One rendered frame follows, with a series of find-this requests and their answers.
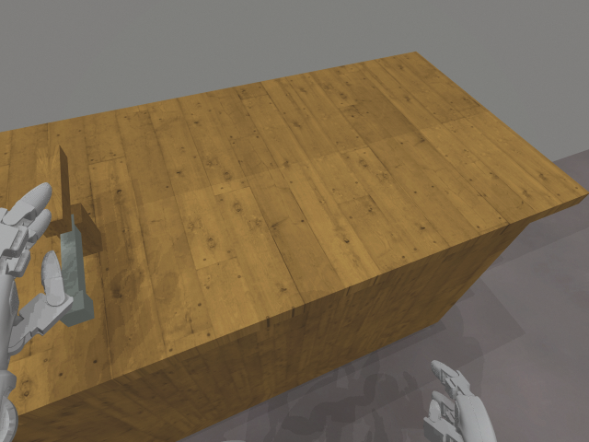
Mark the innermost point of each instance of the left robot hand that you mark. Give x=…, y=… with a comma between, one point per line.
x=20, y=228

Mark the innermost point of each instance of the right robot hand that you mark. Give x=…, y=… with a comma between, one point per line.
x=466, y=420

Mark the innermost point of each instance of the left robot forearm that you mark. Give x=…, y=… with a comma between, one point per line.
x=8, y=411

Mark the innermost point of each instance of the counter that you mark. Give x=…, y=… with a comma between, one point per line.
x=240, y=242

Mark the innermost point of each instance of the tap lever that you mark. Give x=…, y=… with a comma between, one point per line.
x=74, y=278

